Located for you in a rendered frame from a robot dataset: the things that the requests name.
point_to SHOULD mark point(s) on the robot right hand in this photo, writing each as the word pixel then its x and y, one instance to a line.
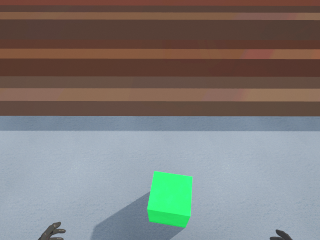
pixel 282 234

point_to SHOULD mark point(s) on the carton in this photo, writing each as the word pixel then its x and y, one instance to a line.
pixel 170 199

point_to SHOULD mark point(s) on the robot left hand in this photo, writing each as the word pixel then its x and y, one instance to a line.
pixel 52 230

